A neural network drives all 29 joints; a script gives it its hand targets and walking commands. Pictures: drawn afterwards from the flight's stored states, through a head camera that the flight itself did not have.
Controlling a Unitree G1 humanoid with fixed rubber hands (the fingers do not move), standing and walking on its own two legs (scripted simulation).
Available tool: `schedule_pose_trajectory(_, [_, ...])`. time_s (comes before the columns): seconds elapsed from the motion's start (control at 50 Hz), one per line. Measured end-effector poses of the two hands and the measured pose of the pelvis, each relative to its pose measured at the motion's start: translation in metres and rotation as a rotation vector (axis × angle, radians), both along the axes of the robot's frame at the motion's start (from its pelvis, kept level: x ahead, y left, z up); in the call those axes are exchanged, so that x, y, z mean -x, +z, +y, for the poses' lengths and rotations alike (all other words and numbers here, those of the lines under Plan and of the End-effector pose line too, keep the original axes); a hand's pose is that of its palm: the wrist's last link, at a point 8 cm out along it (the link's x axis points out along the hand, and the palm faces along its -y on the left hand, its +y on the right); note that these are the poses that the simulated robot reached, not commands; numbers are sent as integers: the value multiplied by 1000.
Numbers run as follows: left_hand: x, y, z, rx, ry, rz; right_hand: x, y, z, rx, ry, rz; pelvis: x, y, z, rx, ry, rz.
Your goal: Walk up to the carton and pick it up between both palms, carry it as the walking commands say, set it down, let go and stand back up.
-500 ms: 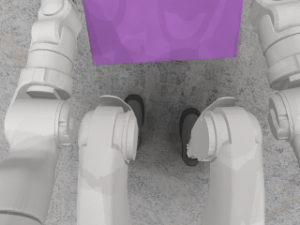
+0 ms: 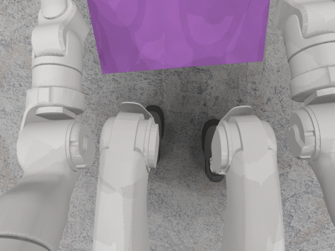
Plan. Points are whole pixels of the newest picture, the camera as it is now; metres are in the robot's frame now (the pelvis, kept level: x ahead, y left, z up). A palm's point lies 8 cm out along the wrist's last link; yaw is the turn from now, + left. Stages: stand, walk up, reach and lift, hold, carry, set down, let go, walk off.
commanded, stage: reach and lift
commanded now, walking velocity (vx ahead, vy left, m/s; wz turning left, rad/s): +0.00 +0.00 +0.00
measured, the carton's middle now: (176, 4) +0.54 +0.04 -0.22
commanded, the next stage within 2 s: none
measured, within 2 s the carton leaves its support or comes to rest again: neither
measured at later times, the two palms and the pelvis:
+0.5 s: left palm out of the picture +0.51 +0.22 -0.05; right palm out of the picture +0.55 -0.14 -0.06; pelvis -0.02 +0.00 +0.05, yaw +0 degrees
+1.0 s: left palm out of the picture +0.49 +0.22 +0.01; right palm out of the picture +0.53 -0.14 +0.00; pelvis -0.02 +0.00 +0.09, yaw +0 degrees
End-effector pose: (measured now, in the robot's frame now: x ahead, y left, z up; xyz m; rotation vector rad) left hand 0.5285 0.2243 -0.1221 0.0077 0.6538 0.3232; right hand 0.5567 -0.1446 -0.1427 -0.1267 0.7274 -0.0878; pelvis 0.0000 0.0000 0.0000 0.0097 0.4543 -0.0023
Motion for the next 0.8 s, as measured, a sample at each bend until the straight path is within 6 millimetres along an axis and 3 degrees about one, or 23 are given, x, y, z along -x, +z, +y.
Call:
schedule_pose_trajectory(0.42, [18, 58, -1, -5, 19, -31, 9, 69, 1, 25, 14, -39, 15, 38, -4, -4, -2, -34])
schedule_pose_trajectory(0.8, [34, 103, 0, -11, 26, -21, 26, 109, 1, 0, -3, -28, 22, 77, -2, 5, 9, -48])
